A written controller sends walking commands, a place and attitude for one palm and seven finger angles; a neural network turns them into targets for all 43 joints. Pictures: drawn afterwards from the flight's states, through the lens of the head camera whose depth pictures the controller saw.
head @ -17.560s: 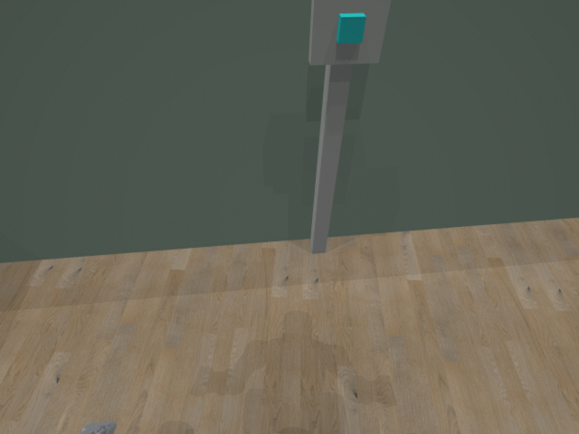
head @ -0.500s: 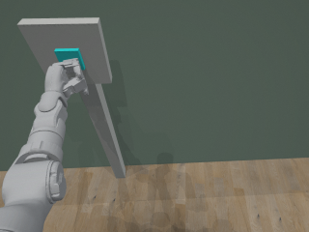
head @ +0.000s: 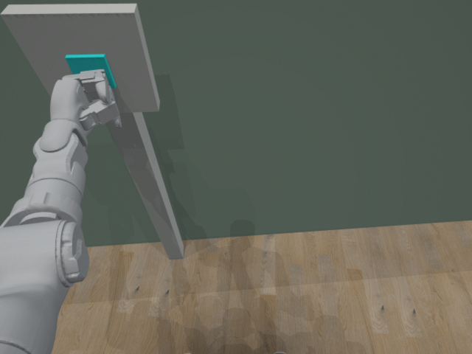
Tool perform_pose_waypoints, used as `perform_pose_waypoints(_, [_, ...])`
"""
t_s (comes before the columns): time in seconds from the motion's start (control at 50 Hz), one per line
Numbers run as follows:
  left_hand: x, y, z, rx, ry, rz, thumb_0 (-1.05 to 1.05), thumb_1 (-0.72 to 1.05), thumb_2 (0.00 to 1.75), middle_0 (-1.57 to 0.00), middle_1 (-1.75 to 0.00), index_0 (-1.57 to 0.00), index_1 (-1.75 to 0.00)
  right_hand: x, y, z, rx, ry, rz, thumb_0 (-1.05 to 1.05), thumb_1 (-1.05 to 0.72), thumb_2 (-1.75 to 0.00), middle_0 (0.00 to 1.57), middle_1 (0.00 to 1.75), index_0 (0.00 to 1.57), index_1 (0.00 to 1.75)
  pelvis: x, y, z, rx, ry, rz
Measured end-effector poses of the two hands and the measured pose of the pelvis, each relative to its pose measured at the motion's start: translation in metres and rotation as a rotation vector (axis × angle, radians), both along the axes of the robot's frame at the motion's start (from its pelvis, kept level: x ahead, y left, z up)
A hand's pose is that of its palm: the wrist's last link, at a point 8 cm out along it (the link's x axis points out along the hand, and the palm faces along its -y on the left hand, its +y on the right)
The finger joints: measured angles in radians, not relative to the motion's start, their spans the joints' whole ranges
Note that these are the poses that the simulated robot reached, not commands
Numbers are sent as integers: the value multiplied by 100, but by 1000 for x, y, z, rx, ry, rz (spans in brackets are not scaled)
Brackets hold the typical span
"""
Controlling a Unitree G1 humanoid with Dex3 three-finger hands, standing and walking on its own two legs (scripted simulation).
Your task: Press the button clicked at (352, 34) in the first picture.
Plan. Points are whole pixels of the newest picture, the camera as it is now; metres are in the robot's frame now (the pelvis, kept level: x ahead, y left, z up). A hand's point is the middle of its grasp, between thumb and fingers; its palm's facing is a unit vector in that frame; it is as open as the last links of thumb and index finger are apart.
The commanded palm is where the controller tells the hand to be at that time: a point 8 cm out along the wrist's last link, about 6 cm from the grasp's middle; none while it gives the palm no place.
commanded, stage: pull the fist back off the button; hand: left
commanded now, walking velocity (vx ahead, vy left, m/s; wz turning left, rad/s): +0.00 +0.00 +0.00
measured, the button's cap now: (93, 68) +0.54 +0.22 +0.19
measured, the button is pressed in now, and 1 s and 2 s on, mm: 15 0 0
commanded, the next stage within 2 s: draw the hand back to the body in 0.96 s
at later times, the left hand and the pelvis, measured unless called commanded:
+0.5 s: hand (115, 120) +0.45 +0.18 +0.16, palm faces +0.04 -1.00 +0.00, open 3.0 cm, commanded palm +0.40 +0.23 +0.16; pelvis +0.02 +0.00 +0.01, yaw -2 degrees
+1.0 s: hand (104, 156) +0.37 +0.18 +0.16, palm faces +0.06 -1.00 -0.01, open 3.1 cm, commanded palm +0.36 +0.23 +0.16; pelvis +0.03 -0.01 +0.01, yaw +1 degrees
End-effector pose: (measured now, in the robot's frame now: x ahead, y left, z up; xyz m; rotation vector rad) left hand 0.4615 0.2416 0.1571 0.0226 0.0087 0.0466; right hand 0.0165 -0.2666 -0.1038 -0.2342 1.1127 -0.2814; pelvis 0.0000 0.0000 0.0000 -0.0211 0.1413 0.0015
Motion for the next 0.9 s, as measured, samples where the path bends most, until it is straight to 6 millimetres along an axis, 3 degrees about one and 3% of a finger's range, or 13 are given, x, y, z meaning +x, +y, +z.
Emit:
perform_pose_waypoints(0.16, [-4, -2, -1, -11, -11, 12, -1, 78, 98, -130, -150, -134, -150, 4, 5, -1, 16, -18, 12, 1, -90, -90, 20, 30, 21, 30, 0, 2, 0, 2, -5, -5])
perform_pose_waypoints(0.32, [-16, -3, -4, -14, -37, 3, -1, 80, 96, -130, -150, -132, -150, 28, 11, 1, 38, -82, 18, 1, -90, -90, 20, 30, 21, 30, 7, 2, 2, 5, -27, -19])
perform_pose_waypoints(0.52, [-39, -12, -2, -18, -70, -5, 1, 88, 92, -130, -150, -130, -151, 89, 16, 13, 64, -233, 49, 1, -90, -90, 20, 30, 21, 30, 22, 2, 7, 12, -70, -33])
perform_pose_waypoints(0.74, [-83, -6, -4, -14, -46, 26, 2, 90, 90, -130, -150, -130, -150, 165, 23, 35, 81, -393, 131, 1, -90, -90, 20, 30, 21, 30, 35, -4, 11, 18, -119, -21])
perform_pose_waypoints(0.9, [-110, -9, 3, -13, -63, 15, 2, 90, 90, -130, -150, -130, -151, 195, 30, 46, 86, -462, 185, 1, -90, -90, 20, 30, 21, 30, 37, -8, 12, 20, -145, -1])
